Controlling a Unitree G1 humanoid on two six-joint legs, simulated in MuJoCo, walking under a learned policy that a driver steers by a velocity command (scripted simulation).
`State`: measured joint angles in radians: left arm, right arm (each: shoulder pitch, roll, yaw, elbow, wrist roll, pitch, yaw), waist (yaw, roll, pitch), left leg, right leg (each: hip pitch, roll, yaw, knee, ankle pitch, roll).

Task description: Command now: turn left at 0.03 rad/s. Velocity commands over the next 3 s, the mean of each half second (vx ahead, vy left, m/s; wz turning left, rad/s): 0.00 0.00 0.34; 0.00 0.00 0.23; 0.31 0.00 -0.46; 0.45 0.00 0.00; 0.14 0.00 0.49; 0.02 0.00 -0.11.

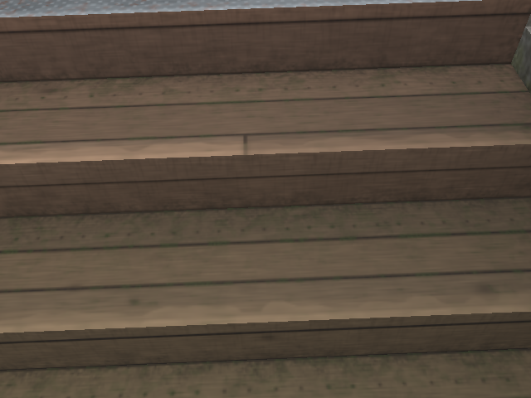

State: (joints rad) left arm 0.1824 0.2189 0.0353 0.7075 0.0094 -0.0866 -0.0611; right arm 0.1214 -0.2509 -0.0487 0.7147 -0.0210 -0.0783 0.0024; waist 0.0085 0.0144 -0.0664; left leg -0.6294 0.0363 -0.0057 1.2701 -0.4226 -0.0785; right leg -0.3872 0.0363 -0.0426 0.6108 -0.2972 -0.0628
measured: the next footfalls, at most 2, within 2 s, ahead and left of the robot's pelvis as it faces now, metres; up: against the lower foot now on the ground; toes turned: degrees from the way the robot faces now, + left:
left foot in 0.12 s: +0.04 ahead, +0.13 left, +0.00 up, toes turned +5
left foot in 0.46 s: +0.03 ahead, +0.15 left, +0.00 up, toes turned +16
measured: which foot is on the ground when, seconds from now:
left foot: up 0.00-0.10, down 0.12-0.20, up 0.22-0.44, down 0.46-1.00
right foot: down 0.00-0.46, up 0.48-0.90, down 0.92-1.00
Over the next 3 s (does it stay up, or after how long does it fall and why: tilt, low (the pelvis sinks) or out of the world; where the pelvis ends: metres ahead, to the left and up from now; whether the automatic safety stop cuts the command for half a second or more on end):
stays up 0.67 0.10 0.35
